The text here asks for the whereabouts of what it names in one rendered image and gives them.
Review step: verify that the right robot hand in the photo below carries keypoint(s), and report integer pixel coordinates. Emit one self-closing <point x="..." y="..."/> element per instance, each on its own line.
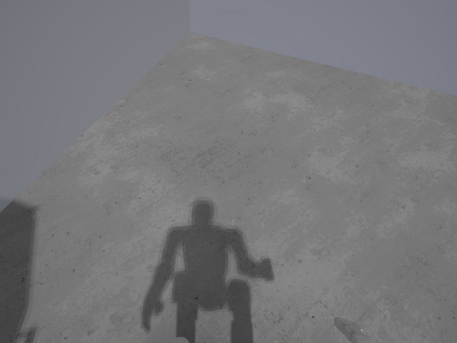
<point x="352" y="331"/>

